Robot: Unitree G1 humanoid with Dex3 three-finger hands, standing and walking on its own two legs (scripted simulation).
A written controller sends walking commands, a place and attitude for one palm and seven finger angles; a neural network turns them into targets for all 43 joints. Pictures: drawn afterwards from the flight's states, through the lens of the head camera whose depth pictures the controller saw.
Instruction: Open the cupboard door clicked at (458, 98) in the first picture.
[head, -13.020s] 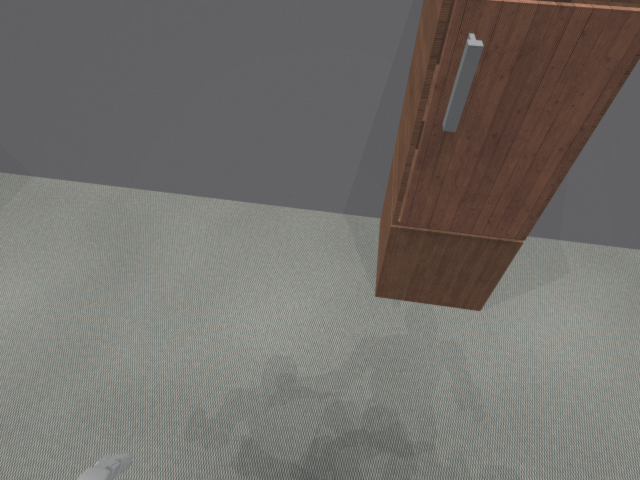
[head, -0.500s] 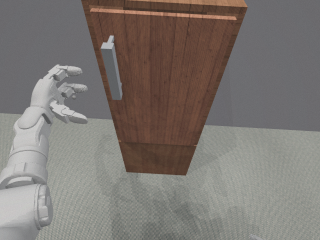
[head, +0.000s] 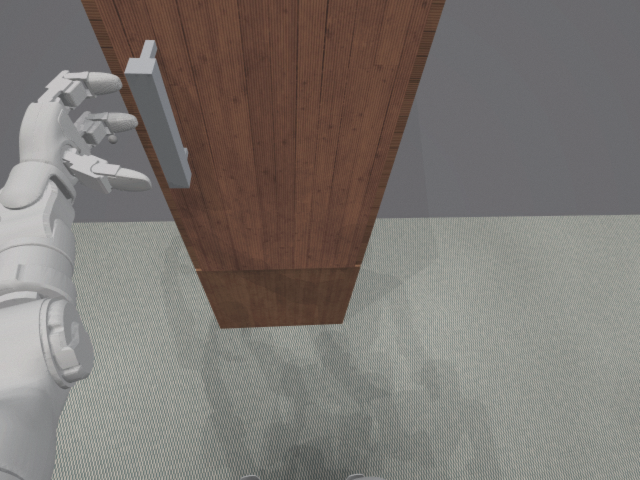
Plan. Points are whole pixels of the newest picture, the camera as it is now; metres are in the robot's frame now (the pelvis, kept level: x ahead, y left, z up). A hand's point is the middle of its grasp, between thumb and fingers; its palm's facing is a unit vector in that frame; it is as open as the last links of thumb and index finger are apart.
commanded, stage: move the hooked fingers beside the handle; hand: left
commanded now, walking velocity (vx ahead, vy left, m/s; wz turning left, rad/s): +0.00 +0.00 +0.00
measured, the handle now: (166, 120) +0.54 +0.15 +0.12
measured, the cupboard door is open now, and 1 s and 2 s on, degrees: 0 0 0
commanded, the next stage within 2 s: slide the fingers in behind the handle in 0.72 s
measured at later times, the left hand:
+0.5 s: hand (97, 152) +0.48 +0.22 +0.13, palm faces -0.02 -1.00 +0.02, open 14.0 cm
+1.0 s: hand (111, 149) +0.48 +0.21 +0.13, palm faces -0.04 -1.00 +0.01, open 14.0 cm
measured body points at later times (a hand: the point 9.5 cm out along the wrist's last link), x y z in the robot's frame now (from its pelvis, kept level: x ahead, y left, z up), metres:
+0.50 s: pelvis +0.01 +0.00 +0.00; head +0.08 +0.02 +0.44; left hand +0.48 +0.28 +0.13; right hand +0.05 -0.27 -0.11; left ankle +0.00 +0.07 -0.72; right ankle -0.02 -0.09 -0.72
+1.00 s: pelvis +0.00 +0.01 -0.01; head +0.07 +0.03 +0.44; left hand +0.48 +0.26 +0.13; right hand +0.00 -0.26 -0.11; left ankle +0.00 +0.07 -0.72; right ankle -0.02 -0.09 -0.72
